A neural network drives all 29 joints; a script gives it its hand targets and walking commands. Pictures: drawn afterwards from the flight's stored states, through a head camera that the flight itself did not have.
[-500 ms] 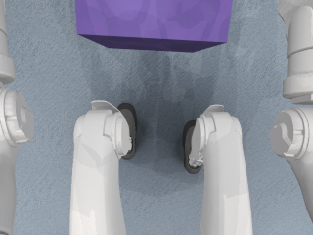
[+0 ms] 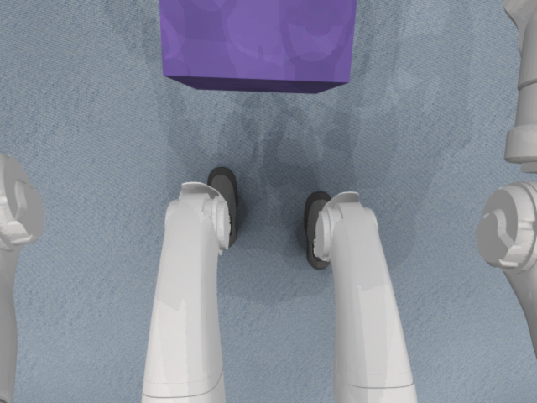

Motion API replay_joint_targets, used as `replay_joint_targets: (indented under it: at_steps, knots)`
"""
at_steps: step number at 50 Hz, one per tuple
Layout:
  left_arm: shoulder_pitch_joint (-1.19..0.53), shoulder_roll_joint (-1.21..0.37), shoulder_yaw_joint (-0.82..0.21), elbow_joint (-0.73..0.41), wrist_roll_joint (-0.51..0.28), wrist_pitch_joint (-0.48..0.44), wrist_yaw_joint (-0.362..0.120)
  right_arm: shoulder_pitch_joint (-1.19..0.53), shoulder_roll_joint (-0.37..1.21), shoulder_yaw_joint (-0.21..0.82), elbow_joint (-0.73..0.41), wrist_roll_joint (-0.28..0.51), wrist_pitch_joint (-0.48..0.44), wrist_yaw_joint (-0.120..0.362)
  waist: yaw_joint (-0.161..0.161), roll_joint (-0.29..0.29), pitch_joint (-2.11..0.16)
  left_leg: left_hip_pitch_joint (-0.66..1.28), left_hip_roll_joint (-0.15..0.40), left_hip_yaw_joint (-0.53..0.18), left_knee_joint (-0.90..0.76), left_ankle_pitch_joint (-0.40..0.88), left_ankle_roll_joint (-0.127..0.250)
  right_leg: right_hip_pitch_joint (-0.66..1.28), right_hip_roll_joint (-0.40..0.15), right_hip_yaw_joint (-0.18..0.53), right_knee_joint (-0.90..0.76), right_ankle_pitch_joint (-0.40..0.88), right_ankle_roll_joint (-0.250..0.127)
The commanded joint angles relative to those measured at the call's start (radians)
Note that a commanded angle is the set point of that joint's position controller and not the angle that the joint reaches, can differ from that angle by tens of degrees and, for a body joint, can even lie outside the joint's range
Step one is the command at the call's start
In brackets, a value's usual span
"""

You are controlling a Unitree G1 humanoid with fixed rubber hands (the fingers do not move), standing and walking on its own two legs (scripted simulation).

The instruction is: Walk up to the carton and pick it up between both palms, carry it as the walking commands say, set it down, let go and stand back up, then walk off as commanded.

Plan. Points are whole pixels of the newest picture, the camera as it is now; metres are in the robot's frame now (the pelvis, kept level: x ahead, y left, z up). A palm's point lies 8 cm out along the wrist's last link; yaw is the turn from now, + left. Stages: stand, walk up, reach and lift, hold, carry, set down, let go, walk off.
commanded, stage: set down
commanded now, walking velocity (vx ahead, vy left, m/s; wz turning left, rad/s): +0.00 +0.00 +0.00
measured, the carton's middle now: (258, 29) +0.56 +0.05 -0.44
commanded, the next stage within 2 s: let go in 0.20 s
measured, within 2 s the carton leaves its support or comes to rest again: neither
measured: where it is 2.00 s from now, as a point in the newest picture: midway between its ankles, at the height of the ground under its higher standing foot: (272, 232)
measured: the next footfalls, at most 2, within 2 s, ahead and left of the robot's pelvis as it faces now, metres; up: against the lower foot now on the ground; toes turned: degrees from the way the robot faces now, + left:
none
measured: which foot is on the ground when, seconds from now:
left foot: down 0.00-1.00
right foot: down 0.00-1.00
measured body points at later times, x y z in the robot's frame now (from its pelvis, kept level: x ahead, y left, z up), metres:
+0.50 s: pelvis +0.02 +0.01 +0.10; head +0.37 +0.03 +0.36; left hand +0.52 +0.28 -0.06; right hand +0.50 -0.22 -0.06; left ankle +0.14 +0.12 -0.54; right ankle +0.09 -0.13 -0.54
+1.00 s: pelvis +0.07 +0.01 +0.16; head +0.19 +0.03 +0.59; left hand +0.33 +0.27 +0.07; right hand +0.34 -0.21 +0.08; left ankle +0.14 +0.12 -0.54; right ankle +0.09 -0.13 -0.54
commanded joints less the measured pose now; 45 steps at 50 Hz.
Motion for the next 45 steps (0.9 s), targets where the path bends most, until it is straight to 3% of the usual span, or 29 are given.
replay_joint_targets:
  at_steps: [1,2,5,6,7,8,9,10,11,12,14,16,19,22,25,26,27,29,30,32,34,36,37,38,40,42,43,44,45]
  knots:
    - [-0.341,0.277,0.061,-0.167,0.044,-0.047,-0.021,-0.263,-0.197,-0.041,-0.191,-0.023,-0.042,0.020,-0.049,0.163,-2.103,1.318,-0.088,-0.109,-0.181,0.555,-0.017,0.284,0.045,-0.107,-0.343,0.280,-0.018]
    - [-0.326,0.237,0.043,-0.142,0.035,-0.048,-0.022,-0.261,-0.205,-0.048,-0.178,-0.034,-0.048,0.023,-0.064,0.150,-2.075,1.327,-0.086,-0.116,-0.206,0.555,-0.022,0.289,0.045,-0.108,-0.366,0.291,-0.021]
    - [-0.310,0.245,0.070,-0.088,0.079,-0.066,-0.032,-0.232,-0.184,-0.056,-0.083,-0.046,-0.061,0.033,-0.041,0.170,-2.032,1.365,-0.087,-0.113,-0.260,0.573,-0.025,0.294,0.046,-0.102,-0.421,0.313,-0.011]
    - [-0.271,0.207,0.052,-0.004,0.083,-0.070,-0.036,-0.186,-0.157,-0.048,0.005,-0.062,-0.071,0.040,-0.070,0.163,-1.924,1.330,-0.078,-0.116,-0.285,0.534,-0.028,0.259,0.044,-0.106,-0.448,0.287,-0.007]
    - [-0.283,0.215,0.074,-0.015,0.109,-0.083,-0.042,-0.186,-0.149,-0.050,0.016,-0.069,-0.079,0.047,-0.043,0.172,-1.917,1.350,-0.078,-0.114,-0.299,0.541,-0.031,0.268,0.043,-0.100,-0.468,0.288,-0.007]
    - [-0.258,0.208,0.079,0.009,0.121,-0.090,-0.047,-0.158,-0.142,-0.059,0.040,-0.084,-0.088,0.054,-0.060,0.178,-1.912,1.379,-0.075,-0.114,-0.308,0.567,-0.035,0.257,0.045,-0.104,-0.484,0.283,-0.004]
    - [-0.210,0.150,0.066,0.100,0.129,-0.089,-0.059,-0.143,-0.105,-0.049,0.088,-0.086,-0.091,0.062,-0.060,0.176,-1.863,1.360,-0.082,-0.111,-0.327,0.549,-0.038,0.257,0.046,-0.112,-0.511,0.287,-0.003]
    - [-0.172,0.167,0.107,0.099,0.151,-0.098,-0.065,-0.118,-0.101,-0.055,0.076,-0.091,-0.100,0.069,-0.033,0.151,-1.886,1.366,-0.091,-0.099,-0.323,0.574,-0.034,0.291,0.046,-0.106,-0.512,0.323,0.003]
    - [-0.137,0.162,0.108,0.091,0.160,-0.107,-0.071,-0.089,-0.099,-0.059,0.066,-0.099,-0.111,0.072,-0.040,0.151,-1.870,1.357,-0.092,-0.095,-0.331,0.584,-0.031,0.305,0.045,-0.108,-0.521,0.338,0.009]
    - [-0.129,0.171,0.130,0.041,0.173,-0.120,-0.078,-0.078,-0.099,-0.062,0.019,-0.100,-0.123,0.069,-0.024,0.146,-1.924,1.362,-0.094,-0.079,-0.332,0.612,-0.029,0.368,0.041,-0.090,-0.537,0.394,0.010]
    - [-0.085,0.124,0.093,0.042,0.161,-0.122,-0.081,-0.044,-0.103,-0.048,0.000,-0.112,-0.125,0.079,-0.039,0.160,-1.959,1.418,-0.091,-0.084,-0.343,0.610,-0.031,0.376,0.045,-0.100,-0.544,0.354,0.008]
    - [0.030,0.094,0.072,-0.058,0.154,-0.127,-0.065,0.074,-0.119,-0.028,-0.124,-0.135,-0.136,0.085,-0.041,0.140,-2.122,1.523,-0.093,-0.082,-0.348,0.689,-0.037,0.500,0.055,-0.102,-0.555,0.417,-0.001]
    - [0.181,0.103,0.043,-0.331,0.144,-0.124,-0.010,0.244,-0.212,-0.040,-0.358,-0.159,-0.139,0.088,-0.017,0.197,-2.395,1.755,-0.115,-0.082,-0.352,0.806,-0.041,0.630,0.082,-0.113,-0.549,0.461,-0.006]
    - [0.270,0.112,0.030,-0.605,0.113,-0.137,0.021,0.383,-0.208,-0.013,-0.550,-0.113,-0.151,0.088,-0.012,0.159,-2.383,1.837,-0.110,-0.099,-0.363,0.923,-0.022,0.660,0.091,-0.088,-0.567,0.544,-0.013]
    - [0.420,0.077,0.048,-0.646,0.132,-0.140,0.042,0.517,-0.123,0.038,-0.609,-0.080,-0.157,0.102,0.026,0.156,-2.204,1.790,-0.101,-0.108,-0.419,0.826,-0.009,0.653,0.071,-0.060,-0.603,0.467,-0.008]
    - [0.582,0.042,0.057,-0.649,0.150,-0.141,0.039,0.666,-0.106,0.042,-0.610,-0.076,-0.164,0.113,0.031,0.145,-2.187,1.821,-0.106,-0.104,-0.435,0.816,-0.012,0.715,0.067,-0.058,-0.622,0.494,-0.014]
    - [0.561,0.034,0.062,-0.622,0.144,-0.147,0.044,0.627,-0.090,0.052,-0.604,-0.068,-0.167,0.124,0.044,0.132,-2.094,1.745,-0.103,-0.090,-0.453,0.758,-0.015,0.705,0.066,-0.058,-0.631,0.459,-0.006]
    - [0.676,-0.015,0.067,-0.566,0.170,-0.164,0.043,0.745,-0.042,0.058,-0.560,-0.081,-0.180,0.139,0.040,0.130,-1.941,1.660,-0.103,-0.080,-0.503,0.616,-0.017,0.764,0.052,-0.051,-0.663,0.406,-0.002]
    - [0.833,-0.044,0.068,-0.602,0.194,-0.182,0.041,0.917,-0.026,0.069,-0.561,-0.094,-0.195,0.141,0.038,0.118,-1.927,1.686,-0.104,-0.070,-0.511,0.651,-0.023,0.851,0.049,-0.052,-0.672,0.464,-0.003]
    - [0.837,-0.092,0.057,-0.528,0.192,-0.213,0.039,0.898,-0.001,0.047,-0.533,-0.111,-0.218,0.151,0.032,0.129,-1.739,1.584,-0.107,-0.065,-0.544,0.559,-0.022,0.798,0.047,-0.049,-0.694,0.397,0.000]
    - [0.960,-0.158,0.038,-0.486,0.211,-0.250,0.028,1.024,0.039,0.046,-0.472,-0.137,-0.251,0.162,0.008,0.128,-1.524,1.556,-0.093,-0.068,-0.603,0.459,-0.026,0.791,0.038,-0.054,-0.729,0.324,-0.006]
    - [1.035,-0.240,0.009,-0.365,0.218,-0.274,0.006,1.120,0.095,0.071,-0.326,-0.155,-0.274,0.177,-0.025,0.127,-1.226,1.439,-0.083,-0.054,-0.660,0.288,-0.039,0.698,0.031,-0.050,-0.785,0.206,-0.013]
    - [0.958,-0.224,0.013,-0.267,0.219,-0.282,-0.005,1.021,0.102,0.063,-0.263,-0.162,-0.278,0.175,-0.021,0.105,-1.042,1.345,-0.071,-0.052,-0.692,0.112,-0.037,0.625,0.006,-0.050,-0.813,0.048,-0.008]
    - [1.107,-0.269,0.019,-0.241,0.243,-0.279,-0.011,1.179,0.130,0.073,-0.213,-0.179,-0.286,0.182,-0.033,0.079,-0.966,1.384,-0.076,-0.044,-0.722,0.061,-0.053,0.661,-0.016,-0.045,-0.865,0.000,-0.018]
    - [1.165,-0.297,0.021,-0.215,0.238,-0.286,-0.021,1.192,0.141,0.096,-0.177,-0.182,-0.301,0.196,-0.034,0.048,-0.822,1.398,-0.090,-0.036,-0.762,-0.008,-0.061,0.628,-0.044,-0.028,-0.954,-0.111,-0.026]
    - [1.300,-0.313,0.025,-0.256,0.263,-0.298,-0.014,1.294,0.131,0.088,-0.194,-0.221,-0.325,0.203,-0.042,0.032,-0.828,1.547,-0.104,-0.040,-0.775,0.034,-0.078,0.652,-0.063,-0.021,-1.020,-0.107,-0.039]
    - [1.226,-0.295,0.037,-0.255,0.260,-0.308,-0.015,1.206,0.139,0.091,-0.157,-0.210,-0.337,0.204,-0.035,0.039,-0.731,1.537,-0.106,-0.045,-0.780,-0.028,-0.075,0.598,-0.078,-0.023,-1.043,-0.168,-0.045]
    - [1.346,-0.325,0.028,-0.293,0.261,-0.321,-0.013,1.320,0.157,0.109,-0.201,-0.220,-0.359,0.203,-0.036,0.019,-0.782,1.614,-0.109,-0.045,-0.806,0.031,-0.074,0.683,-0.079,-0.013,-1.069,-0.106,-0.048]
    - [1.334,-0.317,0.032,-0.322,0.267,-0.334,-0.006,1.302,0.136,0.102,-0.224,-0.226,-0.372,0.205,-0.034,0.035,-0.778,1.608,-0.107,-0.044,-0.813,0.068,-0.075,0.702,-0.073,-0.013,-1.067,-0.067,-0.043]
